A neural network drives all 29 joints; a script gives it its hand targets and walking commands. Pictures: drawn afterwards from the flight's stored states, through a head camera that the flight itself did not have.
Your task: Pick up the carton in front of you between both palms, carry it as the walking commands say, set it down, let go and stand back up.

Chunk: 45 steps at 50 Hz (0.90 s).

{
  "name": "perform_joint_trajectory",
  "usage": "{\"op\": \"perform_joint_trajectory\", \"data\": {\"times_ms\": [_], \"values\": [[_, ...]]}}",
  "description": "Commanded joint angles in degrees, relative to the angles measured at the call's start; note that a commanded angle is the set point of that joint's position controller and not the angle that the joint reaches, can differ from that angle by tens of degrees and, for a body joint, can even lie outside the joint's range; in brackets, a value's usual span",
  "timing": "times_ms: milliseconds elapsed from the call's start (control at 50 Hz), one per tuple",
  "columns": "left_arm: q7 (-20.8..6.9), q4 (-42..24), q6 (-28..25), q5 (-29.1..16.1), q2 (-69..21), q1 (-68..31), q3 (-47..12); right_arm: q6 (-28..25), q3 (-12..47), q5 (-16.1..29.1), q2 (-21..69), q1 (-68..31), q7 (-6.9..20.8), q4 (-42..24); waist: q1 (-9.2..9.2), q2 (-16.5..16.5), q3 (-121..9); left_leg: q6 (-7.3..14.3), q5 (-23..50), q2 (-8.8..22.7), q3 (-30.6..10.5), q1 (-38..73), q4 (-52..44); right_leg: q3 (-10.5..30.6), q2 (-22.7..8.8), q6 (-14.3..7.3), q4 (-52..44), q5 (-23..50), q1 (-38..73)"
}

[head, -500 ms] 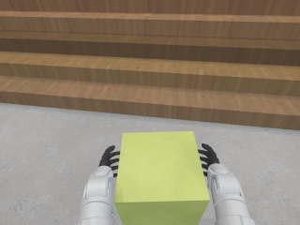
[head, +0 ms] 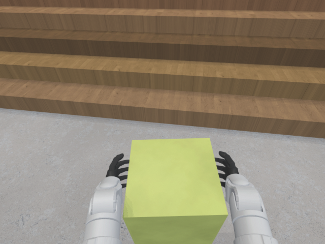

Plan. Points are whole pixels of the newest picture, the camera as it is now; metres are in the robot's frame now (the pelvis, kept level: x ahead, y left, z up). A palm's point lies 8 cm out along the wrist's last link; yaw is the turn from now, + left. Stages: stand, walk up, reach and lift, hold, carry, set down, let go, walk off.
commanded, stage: reach and lift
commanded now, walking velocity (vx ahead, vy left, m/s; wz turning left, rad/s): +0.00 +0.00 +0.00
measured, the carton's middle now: (172, 195) +0.29 +0.00 -0.04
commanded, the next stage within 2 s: hold in 0.34 s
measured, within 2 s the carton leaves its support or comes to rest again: neither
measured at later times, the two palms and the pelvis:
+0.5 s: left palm (111, 179) +0.29 +0.15 +0.05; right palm (234, 176) +0.29 -0.15 +0.05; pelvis +0.00 +0.00 +0.00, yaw +0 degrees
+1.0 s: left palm (113, 167) +0.31 +0.15 +0.07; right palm (235, 166) +0.31 -0.15 +0.07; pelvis +0.02 +0.00 -0.01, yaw -1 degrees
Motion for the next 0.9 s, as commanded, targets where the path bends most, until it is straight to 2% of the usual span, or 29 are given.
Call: {"op": "perform_joint_trajectory", "data": {"times_ms": [0,140,300,420,540,760,780,800,820,840,880], "values": [[-13.7,-1.6,-1.2,-14.1,-54.1,-26.9,-32.3,-0.8,32.1,13.7,54.0,-26.5,13.3,-1.2,0.06,0.2,-15.3,-0.5,12.2,-3.4,4.2,5.8,-3.2,-4.2,3.4,0.2,-3.4,12.3,3.9],[-13.6,-4.2,-0.1,-14.7,-53.4,-24.9,-33.1,0.3,32.8,14.2,53.6,-24.3,13.0,-3.5,0.09,0.1,-14.6,-0.5,14.2,-3.6,4.1,6.8,-3.8,-3.8,3.5,0.4,-4.0,14.8,5.2],[-13.6,-5.6,1.1,-15.2,-53.0,-25.2,-33.6,1.5,33.1,14.6,53.5,-24.6,13.0,-4.6,0.18,0.1,-13.5,-0.4,13.0,-3.6,4.1,6.9,-4.2,-3.6,3.5,0.5,-4.6,13.8,5.4],[-13.2,-10.4,3.2,-17.4,-53.3,-25.1,-37.1,3.6,36.3,16.6,53.1,-24.5,12.7,-9.7,-0.07,0.1,-15.5,-0.5,15.7,-3.5,3.8,9.0,-4.9,-3.6,3.5,0.6,-5.3,16.5,7.5],[-13.2,-7.1,5.2,-15.1,-50.9,-25.2,-33.0,5.5,32.6,14.5,50.7,-24.9,12.9,-6.5,0.03,0.3,-8.2,-0.3,6.7,-3.1,4.2,6.6,-6.4,-4.0,3.2,0.1,-6.9,6.9,4.8],[-13.7,-5.6,4.6,-15.3,-53.0,-31.0,-33.0,4.8,32.6,14.7,52.3,-30.7,13.5,-5.3,-0.05,0.2,-10.5,-0.1,3.8,-2.9,4.5,6.5,-5.4,-4.4,3.0,-0.1,-5.9,3.9,4.1],[-13.5,-6.2,4.8,-15.6,-51.8,-31.0,-33.3,5.1,33.3,15.3,52.0,-30.9,13.4,-5.9,0.11,0.1,-12.1,0.8,-7.1,6.1,2.2,-0.3,-1.5,-1.5,-6.0,-0.9,-2.3,-6.5,-2.5],[-13.3,-6.7,4.8,-16.1,-51.8,-30.7,-33.1,5.1,32.6,15.4,51.2,-30.8,13.2,-6.7,0.31,-0.3,-12.5,1.1,-17.8,5.7,0.6,-2.5,-2.8,0.3,-5.6,-1.6,-3.3,-17.8,-4.0],[-13.0,-7.9,4.9,-16.4,-51.8,-31.1,-34.1,5.2,33.5,15.8,51.4,-30.7,12.8,-7.8,0.17,-0.3,-11.4,1.3,-26.2,5.4,0.8,-5.3,-2.9,0.2,-5.1,-1.8,-3.6,-26.4,-6.9],[-12.8,-9.3,5.1,-16.9,-51.9,-32.0,-35.0,5.5,34.1,16.5,51.3,-31.4,12.6,-9.1,0.10,-0.1,-10.8,1.3,-28.4,5.7,1.2,-6.6,-2.4,-0.1,-5.2,-2.0,-2.9,-28.3,-8.6],[-12.1,-12.6,6.3,-18.7,-51.8,-31.6,-37.8,6.7,36.7,18.1,51.0,-31.1,11.9,-12.2,0.21,1.0,-13.5,1.7,-21.4,6.3,2.3,-5.8,-0.8,-3.0,-4.9,-2.1,0.8,-20.3,-8.8]]}}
